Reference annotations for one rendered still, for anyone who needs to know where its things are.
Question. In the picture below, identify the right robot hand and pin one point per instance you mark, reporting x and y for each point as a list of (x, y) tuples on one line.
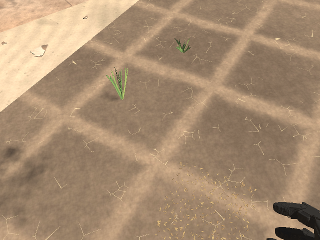
[(304, 213)]

